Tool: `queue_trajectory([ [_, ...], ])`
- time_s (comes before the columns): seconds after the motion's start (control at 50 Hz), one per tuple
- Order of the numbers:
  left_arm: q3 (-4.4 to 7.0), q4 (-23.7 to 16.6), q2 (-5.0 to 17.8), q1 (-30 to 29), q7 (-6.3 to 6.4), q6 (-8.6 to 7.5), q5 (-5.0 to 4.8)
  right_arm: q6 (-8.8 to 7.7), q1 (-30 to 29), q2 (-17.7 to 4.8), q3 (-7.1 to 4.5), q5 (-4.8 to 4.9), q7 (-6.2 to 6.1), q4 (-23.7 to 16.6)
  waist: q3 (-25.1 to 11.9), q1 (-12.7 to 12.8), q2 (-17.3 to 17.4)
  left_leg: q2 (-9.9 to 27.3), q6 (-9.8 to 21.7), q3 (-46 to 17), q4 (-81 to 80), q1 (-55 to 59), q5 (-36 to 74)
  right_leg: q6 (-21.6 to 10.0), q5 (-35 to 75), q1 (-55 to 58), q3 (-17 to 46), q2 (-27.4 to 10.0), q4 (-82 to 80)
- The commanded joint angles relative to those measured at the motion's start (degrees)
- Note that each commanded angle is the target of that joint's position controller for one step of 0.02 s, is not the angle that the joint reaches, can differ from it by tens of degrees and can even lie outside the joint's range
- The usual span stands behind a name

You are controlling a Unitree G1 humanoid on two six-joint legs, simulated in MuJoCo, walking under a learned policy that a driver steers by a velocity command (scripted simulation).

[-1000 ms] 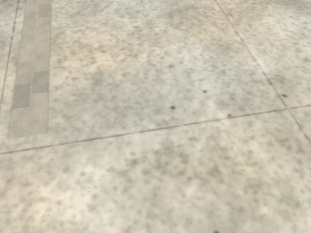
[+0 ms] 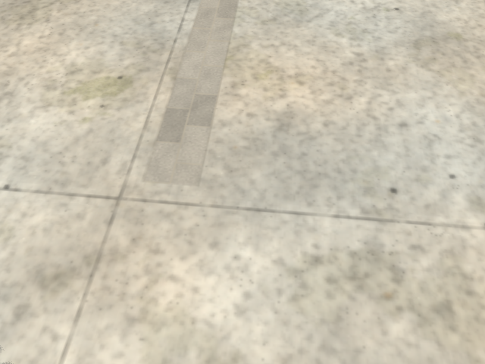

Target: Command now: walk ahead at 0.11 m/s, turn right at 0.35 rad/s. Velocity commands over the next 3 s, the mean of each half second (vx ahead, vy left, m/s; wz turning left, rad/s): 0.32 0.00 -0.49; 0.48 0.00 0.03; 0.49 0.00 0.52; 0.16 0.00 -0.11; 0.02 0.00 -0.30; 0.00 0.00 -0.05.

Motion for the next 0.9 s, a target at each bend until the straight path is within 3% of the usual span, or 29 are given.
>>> queue_trajectory([
  [0.02,1.17,-5.06,5.24,-3.29,-0.59,-1.00,-0.39,-0.25,3.37,-12.93,-4.47,0.85,-0.71,-2.53,-2.71,-3.65,5.96,20.37,11.30,-19.43,-13.09,8.62,-3.16,-2.35,-2.37,-6.88,-1.63,0.09,0.22],
  [0.06,1.10,-4.37,4.72,-1.74,-1.33,-1.32,-0.56,-0.77,1.47,-12.99,-4.57,1.66,-0.28,-2.57,-0.90,-1.80,5.99,19.40,9.55,-17.91,-14.58,4.70,-12.91,-5.30,-1.47,-2.47,-2.96,0.67,-5.99],
  [0.1,1.64,-0.68,4.99,5.83,-1.74,-1.95,-0.49,-1.07,-1.54,-11.90,-4.45,2.48,0.32,-2.73,-1.30,2.33,5.19,15.46,5.88,-11.11,-10.29,-2.48,-13.21,-8.63,5.70,10.49,-5.30,3.09,-17.24],
  [0.12,2.41,1.68,6.90,12.02,-1.55,-2.36,-0.55,-1.62,-3.60,-8.84,-3.73,2.07,0.63,-3.41,-2.34,4.35,1.20,11.82,2.43,-5.45,0.27,-10.68,-10.97,-11.12,4.34,19.99,1.29,-0.08,-19.45],
  [0.14,4.66,1.98,14.90,16.61,-1.14,-3.03,-0.37,-2.88,-7.00,-4.80,-2.67,0.70,1.19,-7.12,-2.67,4.60,-13.96,1.46,-3.97,4.76,20.96,-26.83,-13.58,-19.29,-2.84,26.71,27.77,-14.49,-25.41],
  [0.16,4.00,-0.29,13.57,15.20,-1.58,-4.46,0.55,-4.59,-10.52,-8.18,-3.40,1.13,1.72,-8.23,-0.11,6.37,-11.96,-0.39,-4.19,-4.65,30.46,-36.46,-20.67,-24.72,-3.95,27.04,40.82,-19.12,-32.23],
  [0.18,3.05,-1.28,10.78,11.64,-1.37,-5.52,1.05,-5.70,-8.34,-10.11,-4.05,2.39,2.67,-7.62,2.02,3.48,-8.67,2.64,-3.63,-7.84,33.43,-39.06,-15.26,-23.33,-0.95,27.28,36.51,-18.03,-32.18],
  [0.2,2.70,-1.91,9.35,9.95,-1.19,-6.17,0.53,-6.32,-6.62,-10.60,-4.13,2.22,3.18,-6.27,2.61,2.28,-6.44,4.04,-3.35,-7.78,33.01,-39.30,-9.37,-21.14,3.25,27.49,30.69,-15.11,-31.42],
  [0.24,2.20,-2.32,8.40,9.22,-0.76,-5.96,-0.12,-7.08,-6.81,-11.23,-4.43,0.33,3.26,-5.47,2.43,1.64,-3.99,5.34,-4.26,-7.03,27.81,-36.67,-1.54,-18.06,14.56,26.42,23.38,-11.65,-31.40],
  [0.32,2.41,-2.33,9.39,11.05,0.32,-5.21,0.11,-7.35,-9.42,-7.60,-3.11,0.69,3.65,-5.30,2.41,2.34,-4.21,2.82,-6.81,-4.56,15.44,-28.10,9.13,-15.66,23.51,19.71,15.43,-6.89,-31.79],
  [0.4,2.98,-1.45,10.83,13.42,0.59,-4.77,-0.27,-7.67,-14.65,-7.12,-2.53,1.43,4.21,-6.86,4.24,4.46,-6.72,0.85,-7.20,-3.84,4.92,-19.53,14.70,-14.40,21.87,12.40,14.79,-6.06,-31.07],
  [0.46,3.37,-1.24,11.54,12.82,0.61,-4.73,-0.90,-8.09,-13.34,-9.35,-3.27,1.94,4.29,-7.07,3.91,2.89,-7.92,1.29,-5.90,-5.94,1.19,-14.43,14.49,-12.99,22.41,12.85,18.22,-8.08,-29.03],
  [0.5,3.60,-1.67,11.77,11.08,0.56,-4.50,-0.59,-8.40,-8.60,-11.57,-4.32,2.05,3.91,-6.23,1.73,-0.04,-9.48,0.68,-4.14,-5.28,0.02,-8.14,10.94,-11.65,31.79,13.97,18.87,-8.32,-24.27],
  [0.52,3.24,-2.16,10.61,10.10,0.46,-4.36,-0.27,-8.44,-2.36,-13.14,-5.33,1.94,3.37,-4.66,-2.29,-3.40,-9.12,0.05,-2.53,-4.11,-1.92,0.55,11.14,-10.14,39.64,12.99,17.05,-5.73,-16.98],
  [0.54,2.45,-3.44,8.40,8.96,0.25,-4.33,0.40,-8.42,6.75,-15.20,-6.20,1.34,2.84,-3.18,-9.91,-7.81,-7.59,4.44,0.20,-7.51,-0.23,15.56,10.87,-8.02,37.98,6.73,15.15,-2.17,-3.96],
  [0.56,0.63,-4.85,2.18,12.27,0.37,-4.60,1.76,-8.02,15.87,-18.85,-6.56,-0.02,2.41,-2.09,-21.01,-8.28,4.97,17.02,5.12,-25.15,-0.63,33.94,2.33,-5.29,14.86,-6.07,10.80,4.01,15.38],
  [0.58,-0.01,-4.55,0.83,20.61,0.19,-5.52,-1.32,-8.13,16.97,-19.50,-6.32,-0.70,3.63,0.07,-24.96,-3.55,23.16,25.72,12.50,-53.75,-12.85,38.51,-10.59,-3.73,-9.09,-18.50,12.24,8.71,28.81],
  [0.6,1.27,-3.10,6.98,17.12,-0.04,-5.62,-2.43,-7.95,13.03,-13.60,-5.01,0.67,3.59,-0.37,-14.83,-4.13,15.01,23.46,11.17,-49.61,-15.31,31.62,-18.59,-3.45,-5.06,-23.59,12.07,4.65,34.09],
  [0.62,1.51,-4.12,8.89,10.19,-0.42,-5.81,-1.71,-7.42,9.85,-10.84,-4.26,1.28,3.19,-0.35,-7.40,-4.74,9.06,20.87,9.70,-39.12,-14.96,23.13,-14.77,-3.91,-0.29,-23.99,9.14,2.31,33.34],
  [0.64,1.30,-5.12,8.20,5.83,-0.39,-6.29,-0.35,-6.96,7.57,-10.49,-3.87,0.84,3.05,-0.30,-4.20,-3.53,4.04,18.36,9.12,-33.10,-15.16,15.51,-7.19,-4.43,3.20,-22.09,7.03,-0.03,31.04],
  [0.66,1.40,-5.86,7.68,3.83,-0.52,-6.69,0.56,-6.78,6.43,-9.91,-3.60,0.35,3.07,-0.19,-2.15,-2.37,3.77,16.31,9.43,-29.43,-16.11,10.45,-0.67,-4.65,5.63,-20.34,6.50,-1.67,27.72],
  [0.68,1.24,-5.97,6.75,3.88,-0.80,-6.86,0.65,-6.84,5.92,-9.41,-3.26,0.09,2.89,-0.16,-1.94,-1.15,4.78,14.91,9.64,-27.21,-17.27,7.51,3.14,-4.77,6.89,-17.99,6.43,-2.58,25.50],
  [0.72,0.39,-6.20,4.59,3.99,-1.08,-7.02,0.98,-7.14,6.44,-9.53,-3.20,1.02,2.55,0.56,-1.75,-0.07,6.16,14.04,11.16,-24.76,-18.72,5.13,7.61,-3.96,6.18,-16.98,4.86,-2.86,19.59],
  [0.78,-1.13,-8.20,2.42,-1.78,-1.48,-7.68,1.79,-6.75,6.91,-12.27,-3.92,2.01,1.76,1.11,0.44,-1.01,5.35,12.25,10.85,-19.47,-20.02,-0.41,10.03,-2.18,11.51,-13.07,2.64,-2.15,4.96],
  [0.84,-1.19,-8.96,3.41,-6.71,-2.21,-8.26,0.93,-6.00,9.80,-14.29,-4.48,2.42,1.61,1.82,0.15,-2.91,5.28,11.40,8.97,-18.10,-18.39,-2.49,10.65,-0.84,21.28,-6.67,1.94,0.64,-4.98],
  [0.9,-0.23,-10.00,5.74,-8.66,-2.42,-8.59,0.22,-5.28,12.60,-14.60,-4.50,2.90,1.53,2.42,-0.23,-2.83,5.26,12.65,6.66,-21.45,-14.95,-0.37,5.89,-1.41,23.06,-2.23,2.91,1.71,-10.94],
])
